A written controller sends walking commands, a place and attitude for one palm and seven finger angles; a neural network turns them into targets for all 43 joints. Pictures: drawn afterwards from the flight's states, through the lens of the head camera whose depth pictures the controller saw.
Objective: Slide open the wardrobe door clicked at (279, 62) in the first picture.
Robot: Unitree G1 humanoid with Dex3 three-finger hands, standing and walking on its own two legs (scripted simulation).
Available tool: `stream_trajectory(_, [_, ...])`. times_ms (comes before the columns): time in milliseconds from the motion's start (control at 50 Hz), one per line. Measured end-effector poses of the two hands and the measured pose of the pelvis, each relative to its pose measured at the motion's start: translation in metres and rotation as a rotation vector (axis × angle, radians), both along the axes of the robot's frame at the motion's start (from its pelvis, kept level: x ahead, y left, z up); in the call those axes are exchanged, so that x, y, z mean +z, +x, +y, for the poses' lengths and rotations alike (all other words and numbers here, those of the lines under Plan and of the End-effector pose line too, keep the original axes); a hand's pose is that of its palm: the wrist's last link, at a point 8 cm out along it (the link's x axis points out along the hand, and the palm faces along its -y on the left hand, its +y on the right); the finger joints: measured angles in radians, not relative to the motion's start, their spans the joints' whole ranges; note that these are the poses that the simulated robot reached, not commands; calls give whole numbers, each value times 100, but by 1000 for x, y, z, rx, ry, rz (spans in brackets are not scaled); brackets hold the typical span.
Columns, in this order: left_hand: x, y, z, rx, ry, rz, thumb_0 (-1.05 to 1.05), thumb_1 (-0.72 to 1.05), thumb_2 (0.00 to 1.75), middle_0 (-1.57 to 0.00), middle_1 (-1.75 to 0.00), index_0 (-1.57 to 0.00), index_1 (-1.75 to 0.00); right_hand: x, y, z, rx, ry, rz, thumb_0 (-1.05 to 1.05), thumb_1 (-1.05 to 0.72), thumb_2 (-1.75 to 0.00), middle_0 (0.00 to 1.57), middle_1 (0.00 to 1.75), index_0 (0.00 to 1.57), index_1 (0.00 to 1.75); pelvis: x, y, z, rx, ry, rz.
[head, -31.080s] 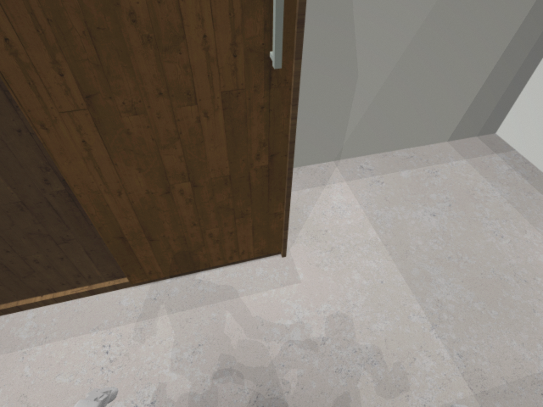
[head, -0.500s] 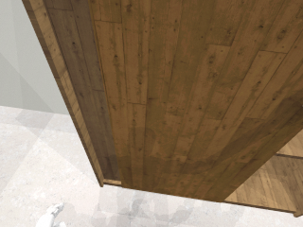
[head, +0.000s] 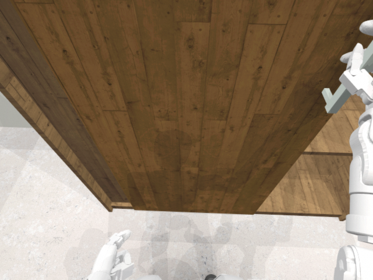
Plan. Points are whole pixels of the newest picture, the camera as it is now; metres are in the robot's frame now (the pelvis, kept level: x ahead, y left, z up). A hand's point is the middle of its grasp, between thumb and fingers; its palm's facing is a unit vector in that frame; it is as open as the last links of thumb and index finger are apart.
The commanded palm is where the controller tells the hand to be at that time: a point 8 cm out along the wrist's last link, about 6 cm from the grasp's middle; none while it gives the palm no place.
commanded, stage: stop walking and hold the door there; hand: right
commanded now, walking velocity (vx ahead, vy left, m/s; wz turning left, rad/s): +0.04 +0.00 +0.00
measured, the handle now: (367, 47) +0.44 -0.28 +0.26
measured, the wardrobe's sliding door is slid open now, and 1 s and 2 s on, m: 0.47 0.47 0.47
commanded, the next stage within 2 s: loosen the grip on the handle in 0.50 s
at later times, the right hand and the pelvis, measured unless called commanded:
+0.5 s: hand (347, 73) +0.40 -0.25 +0.23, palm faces +0.39 +0.91 -0.13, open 5.8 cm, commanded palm +0.36 -0.28 +0.20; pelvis +0.00 +0.00 +0.00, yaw +2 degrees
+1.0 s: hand (363, 73) +0.39 -0.26 +0.24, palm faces +0.43 +0.89 -0.13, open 13.5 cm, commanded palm +0.35 -0.30 +0.24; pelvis -0.04 +0.01 -0.01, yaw +0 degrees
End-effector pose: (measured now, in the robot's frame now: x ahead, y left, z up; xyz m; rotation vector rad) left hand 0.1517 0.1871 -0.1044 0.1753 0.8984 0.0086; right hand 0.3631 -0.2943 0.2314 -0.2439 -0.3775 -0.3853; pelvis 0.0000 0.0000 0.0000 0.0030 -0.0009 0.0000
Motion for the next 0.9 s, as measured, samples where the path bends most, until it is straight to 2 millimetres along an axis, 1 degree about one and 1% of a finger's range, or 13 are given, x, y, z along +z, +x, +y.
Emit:
stream_trajectory(60, [-1, 0, 4, -12, 5, -8, 1, 90, 89, -21, -30, -21, -30, 0, 0, 1, -4, 2, 4, -13, -76, -81, 43, 145, 22, 135, -2, -1, 1, 11, -1, 6])
stream_trajectory(120, [-1, 0, 17, 4, 28, -14, 1, 90, 89, -21, -30, -21, -30, 0, 0, 1, -10, 4, 6, -13, -76, -82, 43, 145, 22, 135, -2, -4, 2, 17, 18, 6])
stream_trajectory(260, [15, -8, 57, 93, 130, -42, 1, 91, 89, -21, -30, -20, -30, 1, 0, 1, 10, 37, 9, -12, -77, -82, 44, 144, 24, 135, -1, -2, 0, 15, 18, -1])
stream_trajectory(340, [24, -13, 71, 131, 167, -63, 1, 91, 89, -20, -30, -20, -30, 0, 0, 3, 17, 60, 12, -11, -78, -83, 45, 143, 22, 135, -1, -1, -2, 24, 18, -2])
stream_trajectory(460, [23, -24, 74, 161, 168, -52, 1, 91, 89, -20, -30, -20, -29, 1, -1, 3, 15, 49, 20, -11, -78, -82, 45, 141, 21, 135, 1, -1, -2, 30, 20, 2])
stream_trajectory(600, [11, -36, 62, 164, 130, -9, 1, 91, 89, -20, -30, -20, -30, 1, -1, 2, 15, 42, 30, -11, -78, -82, 46, 141, 22, 136, 1, 0, -4, 33, 20, 3])
stream_trajectory(620, [10, -38, 60, 157, 122, -7, 1, 91, 89, -20, -30, -20, -30, 3, 0, -1, 22, 12, 38, -11, -76, -81, 46, 141, 22, 136, 1, -2, -4, 37, 23, -2])
stream_trajectory(660, [9, -41, 58, 121, 124, -13, 1, 91, 89, -21, -30, -20, -30, 11, 6, -9, 41, -2, 73, -12, -69, -80, 56, 146, 25, 137, 0, -8, -2, 19, 21, 11])
stream_trajectory(680, [9, -44, 57, 112, 117, -15, 1, 91, 89, -21, -30, -20, -30, 12, 6, -12, 43, 18, 79, -11, -64, -79, 61, 148, 27, 137, 0, -11, -1, 8, 18, 21])
stream_trajectory(720, [10, -49, 57, 99, 107, -21, 1, 91, 89, -21, -30, -20, -30, 13, 1, -16, 50, 103, 64, -9, -56, -76, 64, 149, 32, 138, 0, -17, 1, 6, 12, 31])
stream_trajectory(760, [12, -53, 59, 97, 104, -43, 1, 91, 89, -21, -30, -20, -30, 13, -7, -18, 34, 141, 43, -7, -48, -71, 63, 148, 35, 138, 1, -22, 2, 10, 11, 30])
stream_trajectory(820, [15, -61, 63, 103, 100, -76, 1, 91, 89, -21, -30, -20, -30, 13, -12, -14, -15, 118, 53, -4, -30, -62, 57, 144, 29, 132, -1, -28, 4, 5, 11, 26])
stream_trajectory(900, [15, -74, 70, 123, 114, -81, 1, 91, 89, -21, -30, -20, -30, 12, -16, -11, -50, 66, 58, -2, 1, -47, 51, 141, 21, 127, -3, -34, 5, 0, 11, 18])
